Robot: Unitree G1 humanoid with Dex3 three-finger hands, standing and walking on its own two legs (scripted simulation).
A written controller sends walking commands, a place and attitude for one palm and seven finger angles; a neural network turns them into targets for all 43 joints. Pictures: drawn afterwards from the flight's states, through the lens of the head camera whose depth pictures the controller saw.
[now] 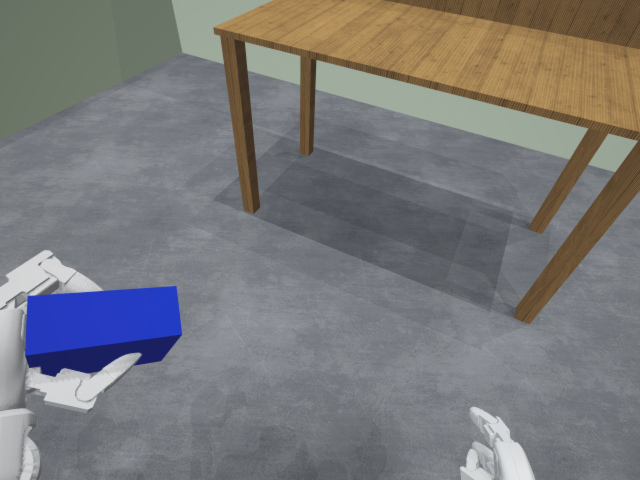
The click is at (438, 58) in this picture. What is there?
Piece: table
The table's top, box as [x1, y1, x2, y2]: [213, 0, 639, 140]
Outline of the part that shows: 213,27 215,34 639,140 639,49 384,0 272,0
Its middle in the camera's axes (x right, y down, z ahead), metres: +0.38 -0.64 +1.27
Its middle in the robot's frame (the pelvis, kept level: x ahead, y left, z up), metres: +1.40 -0.29 +0.02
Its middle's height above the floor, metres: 0.79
